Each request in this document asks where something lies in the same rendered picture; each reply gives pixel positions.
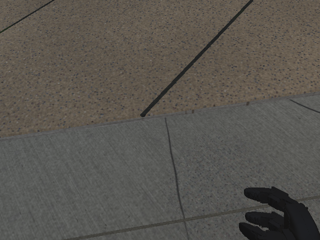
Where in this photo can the right robot hand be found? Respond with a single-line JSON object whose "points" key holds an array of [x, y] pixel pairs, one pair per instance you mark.
{"points": [[297, 223]]}

